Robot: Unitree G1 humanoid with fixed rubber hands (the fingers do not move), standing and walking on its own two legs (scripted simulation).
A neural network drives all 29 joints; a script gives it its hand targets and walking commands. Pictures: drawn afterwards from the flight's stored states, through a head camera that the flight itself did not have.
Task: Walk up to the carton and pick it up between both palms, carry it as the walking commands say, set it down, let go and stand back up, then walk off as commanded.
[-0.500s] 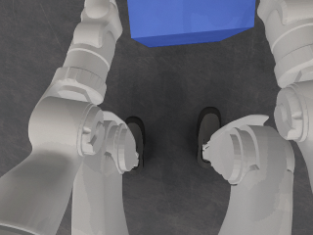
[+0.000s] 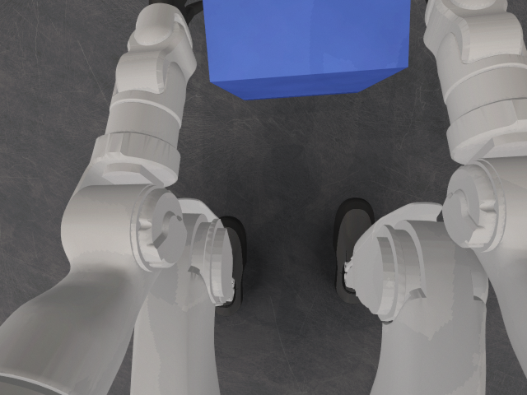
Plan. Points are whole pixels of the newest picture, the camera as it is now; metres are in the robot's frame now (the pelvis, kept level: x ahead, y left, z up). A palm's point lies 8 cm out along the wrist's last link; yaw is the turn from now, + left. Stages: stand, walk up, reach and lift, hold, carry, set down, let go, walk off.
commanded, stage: reach and lift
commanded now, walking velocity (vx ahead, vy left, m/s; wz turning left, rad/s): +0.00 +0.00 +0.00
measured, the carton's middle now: (299, 6) +0.56 -0.05 -0.23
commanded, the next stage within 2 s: none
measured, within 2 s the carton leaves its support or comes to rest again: leaves its support in 0.12 s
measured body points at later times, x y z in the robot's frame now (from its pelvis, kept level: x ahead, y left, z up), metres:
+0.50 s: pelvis +0.00 +0.01 +0.03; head +0.34 -0.04 +0.32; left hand +0.55 +0.10 -0.10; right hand +0.57 -0.19 -0.10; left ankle +0.10 +0.13 -0.33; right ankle +0.13 -0.12 -0.33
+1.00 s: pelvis +0.01 +0.00 +0.07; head +0.34 -0.06 +0.38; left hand +0.55 +0.10 -0.04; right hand +0.56 -0.20 -0.04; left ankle +0.10 +0.13 -0.33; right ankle +0.13 -0.12 -0.33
